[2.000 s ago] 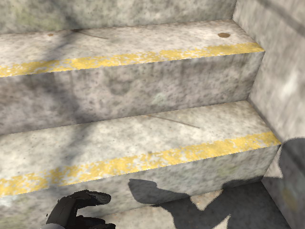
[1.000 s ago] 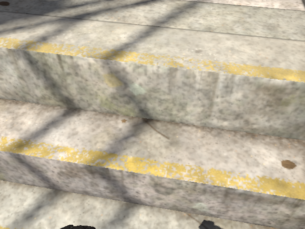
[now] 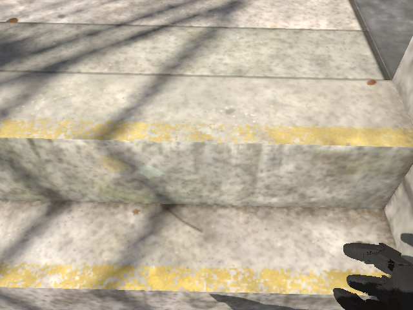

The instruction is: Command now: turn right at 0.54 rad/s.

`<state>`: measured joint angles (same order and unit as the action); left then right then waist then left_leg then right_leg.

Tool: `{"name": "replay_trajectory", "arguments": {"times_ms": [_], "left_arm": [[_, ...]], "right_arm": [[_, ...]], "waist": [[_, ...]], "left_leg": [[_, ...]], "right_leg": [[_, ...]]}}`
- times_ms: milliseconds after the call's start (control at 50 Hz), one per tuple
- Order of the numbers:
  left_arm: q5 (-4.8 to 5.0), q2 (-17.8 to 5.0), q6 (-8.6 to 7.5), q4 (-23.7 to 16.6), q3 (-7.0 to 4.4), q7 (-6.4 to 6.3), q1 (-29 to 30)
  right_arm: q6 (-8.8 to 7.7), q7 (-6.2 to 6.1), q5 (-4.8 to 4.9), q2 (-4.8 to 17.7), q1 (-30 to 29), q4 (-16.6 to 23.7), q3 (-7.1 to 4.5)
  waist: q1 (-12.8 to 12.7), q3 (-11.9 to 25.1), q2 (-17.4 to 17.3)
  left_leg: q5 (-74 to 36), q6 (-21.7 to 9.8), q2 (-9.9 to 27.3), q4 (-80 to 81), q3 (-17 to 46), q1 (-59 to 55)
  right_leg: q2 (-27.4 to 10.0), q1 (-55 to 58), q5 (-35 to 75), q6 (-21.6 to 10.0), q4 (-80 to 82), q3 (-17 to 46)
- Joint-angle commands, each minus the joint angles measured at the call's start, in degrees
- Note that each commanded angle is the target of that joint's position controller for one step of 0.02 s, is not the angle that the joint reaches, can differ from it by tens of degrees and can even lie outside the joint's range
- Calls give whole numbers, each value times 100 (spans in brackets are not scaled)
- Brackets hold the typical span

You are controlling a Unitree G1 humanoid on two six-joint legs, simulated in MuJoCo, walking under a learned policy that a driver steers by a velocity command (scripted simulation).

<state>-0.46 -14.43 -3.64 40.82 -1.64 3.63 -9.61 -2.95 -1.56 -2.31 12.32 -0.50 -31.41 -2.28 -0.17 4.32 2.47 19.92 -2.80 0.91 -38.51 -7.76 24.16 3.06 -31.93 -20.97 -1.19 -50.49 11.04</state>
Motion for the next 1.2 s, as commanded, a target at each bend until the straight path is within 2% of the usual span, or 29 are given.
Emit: {"name": "replay_trajectory", "arguments": {"times_ms": [20,100,220,260,340,360,380,400,440,460,480,500,540,640,700,740,760,800,820,840,860,920,940,1000,1080,1120,1160,1180,1200], "left_arm": [[-33,-655,-73,-157,-160,-56,-101],[70,-233,106,-535,50,-122,770],[-248,-132,143,-230,180,269,216],[-117,-272,73,23,153,323,-618],[-49,-736,-263,334,-197,-8,-968],[-82,-1021,-300,572,-338,-100,-1612],[1,-1548,-296,572,-523,-132,-2244],[-227,-1044,-322,826,-402,-115,-2583],[-422,-374,-176,1077,-171,7,-1882],[99,-415,-250,617,-296,-337,-1690],[92,-259,-358,829,-195,-469,-1522],[-296,236,-30,1128,124,-120,-1034],[-473,721,35,1542,341,66,-1482],[-750,306,-144,1867,353,103,-1571],[-504,-623,57,2240,207,480,-2090],[-343,-1362,-20,2129,13,614,-1570],[614,-788,-311,1876,-199,-572,-1971],[524,-826,-533,1743,-119,-895,-1892],[339,-416,-505,1172,-95,-766,-1227],[20,-126,-482,579,-48,-491,-116],[-345,309,-402,220,3,-319,444],[-384,1198,-409,-881,308,-378,811],[-120,457,-10,81,213,15,256],[-281,200,51,-208,241,184,637],[-322,594,121,-298,532,76,1677],[-145,6,338,-1009,432,-11,2850],[-1,20,747,-1083,390,165,2692],[275,-222,735,-842,340,212,2554],[185,-88,757,-713,294,168,2293]], "right_arm": [[-44,11,-172,1066,528,92,-372],[143,161,-254,-9,193,-318,186],[-261,-21,-78,1016,-477,-5,-159],[-246,41,-145,1066,-722,-63,-135],[-142,312,-99,191,468,-917,61],[-89,458,-263,-306,906,-1175,194],[-202,485,-159,-11,808,-822,203],[-183,517,-33,-87,147,-903,206],[-192,313,270,62,169,-1224,58],[-321,213,-132,-326,-118,-601,168],[-266,216,-173,-563,-347,-557,266],[0,357,259,-191,472,-1153,221],[183,521,168,-211,825,-1277,252],[279,391,260,-95,-822,-617,340],[879,669,150,-103,-1928,-402,545],[984,927,28,-328,-504,-890,592],[545,437,124,-706,586,-1365,518],[302,126,204,-475,1863,-1722,437],[402,-50,95,55,2002,-1895,228],[519,-127,-65,632,2504,-2126,-11],[519,-111,-51,728,1879,-2023,-115],[38,6,-64,258,1608,-2199,-120],[12,476,-88,-389,2116,-2686,255],[-166,702,-69,5,1447,-2434,106],[-137,725,-638,-148,3315,-3269,290],[-32,908,-280,488,2162,-2883,70],[-258,1136,108,1051,2318,-2990,16],[-326,1284,-43,772,3577,-3305,88],[-377,1196,-19,903,3757,-3194,4]], "waist": [[358,783,-994],[339,594,-155],[-120,383,-703],[-433,411,-662],[-15,-119,-267],[26,217,601],[-583,402,1615],[-1052,18,1352],[-510,-389,441],[-307,-199,-774],[-180,-319,-926],[74,-71,803],[82,-266,266],[62,318,-204],[56,192,571],[685,725,769],[353,1311,-321],[949,1826,365],[961,1255,-347],[1246,878,-1369],[976,490,-1256],[165,-659,-424],[269,-881,300],[-403,-363,-467],[-134,116,-8],[-399,90,-454],[-782,437,-1394],[-5,1695,-207],[-18,2351,-885]], "left_leg": [[-3489,-2486,2723,2015,3157,-2040],[-1910,-1267,1595,1826,1116,-1822],[-634,-771,1322,2314,240,-675],[-47,-937,1768,2078,414,-185],[886,-965,1678,413,162,-342],[264,-510,1085,-1359,-207,835],[1196,119,16,-2930,157,3451],[683,17,-268,-5686,1494,4548],[-1031,-621,-363,-7789,2088,5316],[-862,-137,-78,-7971,1209,4915],[-1057,-63,-92,-8409,1210,5048],[-1369,-899,-92,-8801,2002,5497],[-1390,-1294,-209,-10230,1962,6440],[-1592,-1274,440,-7783,694,5766],[843,-997,-28,-5223,-423,2994],[376,-918,-313,-4567,-586,3328],[2401,-833,-1015,-3786,-1489,1862],[1807,-990,-1063,-2142,-179,-5],[2379,-1460,-498,-1426,1821,-617],[3746,-2031,308,419,4574,-879],[4076,-2172,522,1266,5686,-311],[2124,-1440,594,1413,4665,75],[1029,-1403,562,1136,4361,317],[-478,-1532,390,1712,2807,830],[-756,-1093,129,1670,2757,-350],[-3293,-1414,74,3199,2189,1835],[-10330,-2136,1065,3027,2682,1683],[-12842,-1944,894,2123,2445,907],[-12977,-1911,976,1399,2853,616]], "right_leg": [[19,-2390,-1199,439,-4890,-312],[64,-3065,13,-16,-5149,80],[-606,-564,-445,366,-1578,-1123],[-657,627,1115,131,-679,-825],[-133,1518,408,-582,2230,-1020],[-685,2573,1678,-1408,2224,188],[-1863,4060,-139,-2608,3246,2998],[-2064,3867,-1776,-2475,3597,3978],[-1902,2406,-1108,-1785,3106,2584],[-2047,2636,-602,-1176,3226,1857],[-1992,2160,-192,-992,3205,1497],[-1903,1494,-736,-1561,3281,1320],[-2080,1555,-360,-1807,3554,1281],[-1474,1379,1467,-1147,4104,-1214],[-1923,-189,5050,-2024,5325,-1098],[-2372,2205,10453,-2223,4263,-1585],[-1777,3391,10713,-1322,3023,-2312],[-2060,3076,10272,-1156,996,-2075],[-1473,979,8676,-920,-124,-2066],[-472,-765,3609,-784,-2326,-1872],[-117,-1759,2035,-670,-5147,-829],[-144,-3665,1582,-629,-8038,-589],[236,-4397,1821,-1246,-7743,904],[-165,-3985,811,-1294,-7545,-621],[-371,-5146,1499,-1215,-7389,-948],[-467,-2201,387,-1124,-4436,-1669],[29,-371,496,-553,-3781,-2167],[301,281,995,-779,-3094,-2292],[389,1070,477,-753,-1437,-2005]]}}
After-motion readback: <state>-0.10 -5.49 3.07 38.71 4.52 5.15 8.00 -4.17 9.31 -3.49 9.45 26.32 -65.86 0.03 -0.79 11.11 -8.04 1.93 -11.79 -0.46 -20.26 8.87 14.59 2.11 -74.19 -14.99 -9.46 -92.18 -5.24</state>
